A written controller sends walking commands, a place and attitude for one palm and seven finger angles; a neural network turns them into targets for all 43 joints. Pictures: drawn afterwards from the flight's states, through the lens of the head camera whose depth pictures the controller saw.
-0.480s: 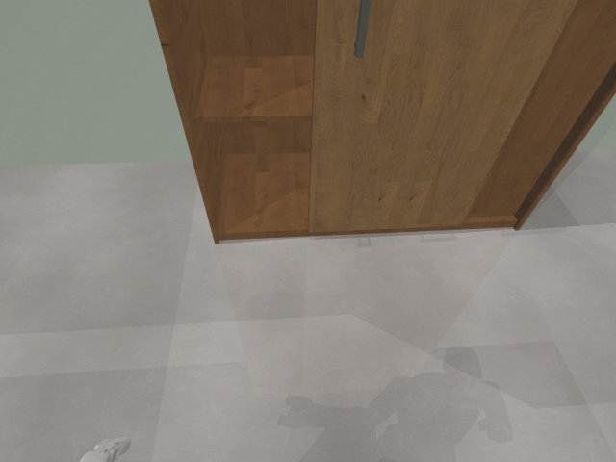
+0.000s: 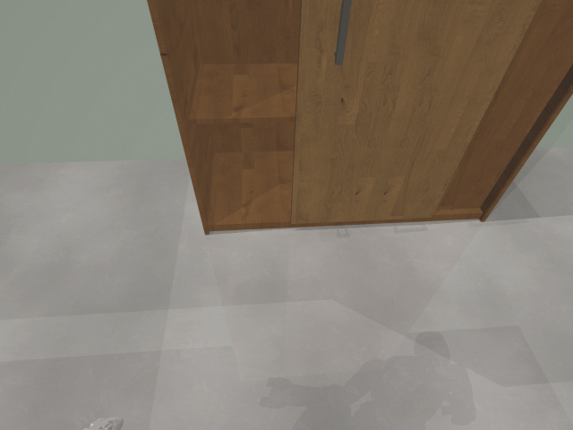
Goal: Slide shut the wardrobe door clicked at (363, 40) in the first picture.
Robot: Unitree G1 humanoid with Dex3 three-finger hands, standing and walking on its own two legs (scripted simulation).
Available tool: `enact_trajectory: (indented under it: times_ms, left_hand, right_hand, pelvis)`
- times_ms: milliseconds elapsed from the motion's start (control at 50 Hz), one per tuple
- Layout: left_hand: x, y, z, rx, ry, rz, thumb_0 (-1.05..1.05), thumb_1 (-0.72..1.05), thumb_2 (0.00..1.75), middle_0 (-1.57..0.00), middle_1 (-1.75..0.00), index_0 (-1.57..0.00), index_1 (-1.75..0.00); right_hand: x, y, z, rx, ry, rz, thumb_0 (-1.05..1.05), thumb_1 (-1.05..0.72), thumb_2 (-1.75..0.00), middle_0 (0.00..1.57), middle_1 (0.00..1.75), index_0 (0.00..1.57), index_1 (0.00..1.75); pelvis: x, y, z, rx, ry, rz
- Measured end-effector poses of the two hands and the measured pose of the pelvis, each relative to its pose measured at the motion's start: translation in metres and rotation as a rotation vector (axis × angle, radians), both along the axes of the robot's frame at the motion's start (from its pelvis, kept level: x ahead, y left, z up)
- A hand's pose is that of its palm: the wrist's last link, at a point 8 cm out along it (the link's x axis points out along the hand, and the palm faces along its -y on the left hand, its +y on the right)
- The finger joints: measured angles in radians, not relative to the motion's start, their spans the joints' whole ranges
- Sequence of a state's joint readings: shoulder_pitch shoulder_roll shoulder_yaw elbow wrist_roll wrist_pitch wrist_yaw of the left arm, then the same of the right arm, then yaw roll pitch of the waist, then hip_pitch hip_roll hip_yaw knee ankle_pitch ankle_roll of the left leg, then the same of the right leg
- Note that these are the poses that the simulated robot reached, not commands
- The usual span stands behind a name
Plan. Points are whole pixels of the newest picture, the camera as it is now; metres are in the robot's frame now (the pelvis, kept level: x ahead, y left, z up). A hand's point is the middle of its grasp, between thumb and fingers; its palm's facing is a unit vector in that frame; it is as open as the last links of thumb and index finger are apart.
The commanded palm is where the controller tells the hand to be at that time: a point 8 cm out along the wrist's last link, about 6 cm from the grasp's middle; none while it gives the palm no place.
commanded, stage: stand and wait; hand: right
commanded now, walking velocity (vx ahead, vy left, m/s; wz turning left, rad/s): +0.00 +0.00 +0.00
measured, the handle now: out of the picture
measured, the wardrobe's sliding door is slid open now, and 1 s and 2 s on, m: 0.37 0.37 0.37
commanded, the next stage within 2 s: look at it before walking up in 0.42 s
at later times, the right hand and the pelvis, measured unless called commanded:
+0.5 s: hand out of the picture +0.06 -0.24 -0.15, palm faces -0.03 +0.94 -0.34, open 7.4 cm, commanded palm none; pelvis -0.02 +0.01 +0.00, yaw +0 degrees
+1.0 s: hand out of the picture +0.05 -0.24 -0.15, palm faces -0.04 +0.94 -0.33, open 7.4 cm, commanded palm none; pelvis -0.02 +0.00 +0.00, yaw +1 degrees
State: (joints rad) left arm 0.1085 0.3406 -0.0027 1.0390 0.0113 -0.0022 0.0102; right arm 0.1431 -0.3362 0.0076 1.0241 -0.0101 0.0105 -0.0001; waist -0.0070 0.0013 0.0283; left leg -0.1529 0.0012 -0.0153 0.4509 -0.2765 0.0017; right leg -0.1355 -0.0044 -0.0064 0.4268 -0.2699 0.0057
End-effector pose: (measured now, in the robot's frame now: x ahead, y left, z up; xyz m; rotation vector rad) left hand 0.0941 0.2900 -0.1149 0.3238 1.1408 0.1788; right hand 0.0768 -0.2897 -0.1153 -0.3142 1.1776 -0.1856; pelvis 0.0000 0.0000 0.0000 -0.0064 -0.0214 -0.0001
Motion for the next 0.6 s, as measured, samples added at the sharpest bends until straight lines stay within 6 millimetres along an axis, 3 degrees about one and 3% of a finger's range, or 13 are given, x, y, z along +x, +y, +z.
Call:
enact_trajectory:
  times_ms: [240, 600]
  left_hand:
    - [-0.038, 0.011, -0.005, -0.001, 0.076, 0.031, 0.00, 0.90, 0.89, -0.20, -0.30, -0.20, -0.30]
    - [-0.052, 0.009, -0.004, -0.014, 0.069, 0.039, 0.00, 0.90, 0.89, -0.20, -0.30, -0.20, -0.30]
  right_hand:
    - [-0.020, 0.001, 0.003, -0.015, 0.036, -0.007, 0.00, -0.91, -0.89, 0.20, 0.30, 0.20, 0.30]
    - [-0.019, 0.009, 0.003, 0.001, 0.006, 0.012, 0.00, -0.90, -0.89, 0.20, 0.30, 0.20, 0.30]
  pelvis:
    - [-0.011, 0.007, 0.002, 0.001, -0.008, 0.004]
    - [-0.022, 0.008, 0.004, 0.002, -0.010, 0.009]
